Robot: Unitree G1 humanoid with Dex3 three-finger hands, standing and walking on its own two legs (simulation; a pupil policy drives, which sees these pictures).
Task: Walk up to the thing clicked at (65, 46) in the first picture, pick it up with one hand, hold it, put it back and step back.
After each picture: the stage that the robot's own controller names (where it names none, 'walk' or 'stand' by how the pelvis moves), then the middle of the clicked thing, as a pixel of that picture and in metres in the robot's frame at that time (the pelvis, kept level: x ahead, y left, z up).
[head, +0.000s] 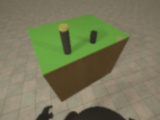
stand; (65, 41) +0.55 +0.23 +0.13
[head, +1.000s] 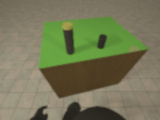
rise first; (69, 40) +0.53 +0.23 +0.14
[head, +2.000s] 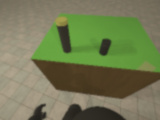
stand; (64, 37) +0.50 +0.24 +0.16
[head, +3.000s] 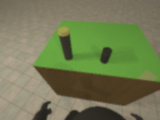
stand; (66, 45) +0.47 +0.21 +0.13
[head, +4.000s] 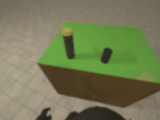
stand; (69, 45) +0.50 +0.20 +0.12
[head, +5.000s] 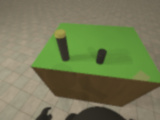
stand; (63, 47) +0.48 +0.24 +0.12
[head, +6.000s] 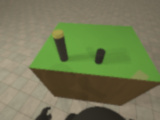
stand; (61, 47) +0.47 +0.25 +0.12
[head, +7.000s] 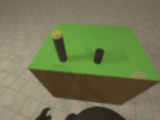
rise first; (60, 48) +0.47 +0.25 +0.12
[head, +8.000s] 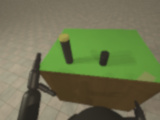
rise first; (67, 50) +0.47 +0.24 +0.13
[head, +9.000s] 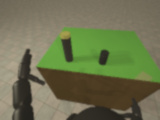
go down; (67, 48) +0.49 +0.22 +0.13
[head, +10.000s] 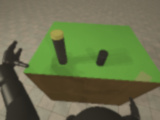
go down; (60, 49) +0.44 +0.22 +0.14
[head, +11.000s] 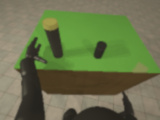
close in; (55, 41) +0.46 +0.23 +0.15
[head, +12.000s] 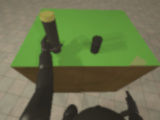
close; (52, 35) +0.50 +0.23 +0.18
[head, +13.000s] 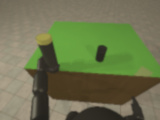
lift; (49, 56) +0.34 +0.27 +0.17
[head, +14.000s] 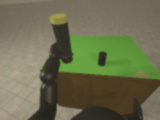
lift; (63, 42) +0.32 +0.17 +0.33
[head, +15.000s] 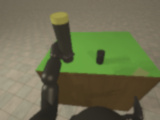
hold; (64, 42) +0.33 +0.16 +0.32
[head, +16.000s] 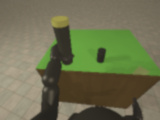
hold; (64, 44) +0.33 +0.17 +0.29
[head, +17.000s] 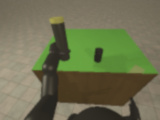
crouch; (61, 41) +0.41 +0.20 +0.26
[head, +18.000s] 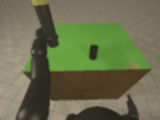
lower; (47, 26) +0.48 +0.24 +0.30
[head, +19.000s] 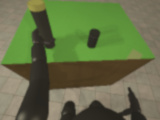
lower; (44, 28) +0.52 +0.25 +0.19
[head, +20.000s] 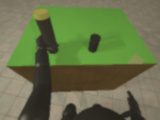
lower; (48, 35) +0.49 +0.24 +0.18
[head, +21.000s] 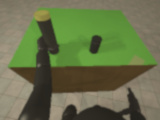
lower; (49, 36) +0.49 +0.24 +0.18
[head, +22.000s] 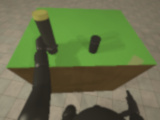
lower; (47, 35) +0.49 +0.25 +0.18
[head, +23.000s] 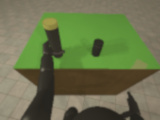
open; (54, 41) +0.46 +0.23 +0.17
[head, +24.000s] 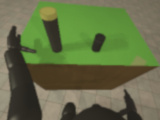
sink last; (53, 34) +0.48 +0.22 +0.18
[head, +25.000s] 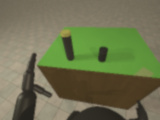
sink last; (68, 46) +0.49 +0.24 +0.15
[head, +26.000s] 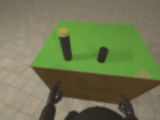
stand; (66, 46) +0.47 +0.22 +0.13
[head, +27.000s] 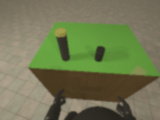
stand; (63, 46) +0.47 +0.23 +0.13
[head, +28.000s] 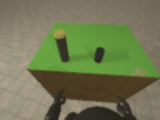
stand; (62, 48) +0.46 +0.23 +0.13
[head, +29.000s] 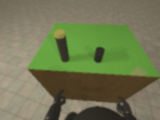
stand; (62, 47) +0.47 +0.23 +0.13
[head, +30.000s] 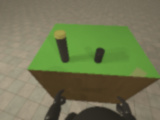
stand; (63, 48) +0.46 +0.23 +0.13
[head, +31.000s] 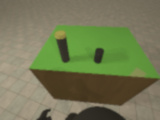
walk; (63, 48) +0.47 +0.23 +0.13
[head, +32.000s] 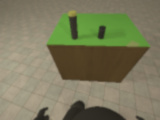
walk; (73, 26) +0.75 +0.24 +0.14
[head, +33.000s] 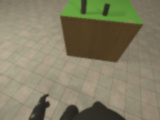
walk; (83, 1) +1.15 +0.17 +0.15
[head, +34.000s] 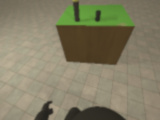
stand; (76, 10) +1.14 +0.24 +0.14
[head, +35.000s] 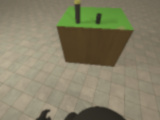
stand; (77, 12) +1.14 +0.23 +0.12
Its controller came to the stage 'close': yes
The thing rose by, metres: 0.20
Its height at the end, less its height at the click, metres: +0.00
